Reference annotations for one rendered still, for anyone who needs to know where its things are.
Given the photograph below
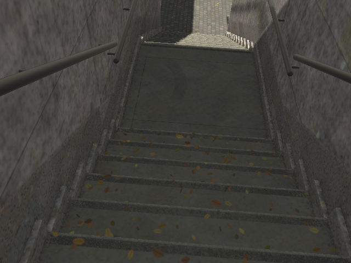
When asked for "stairs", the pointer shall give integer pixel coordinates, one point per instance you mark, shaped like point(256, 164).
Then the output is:
point(160, 196)
point(195, 40)

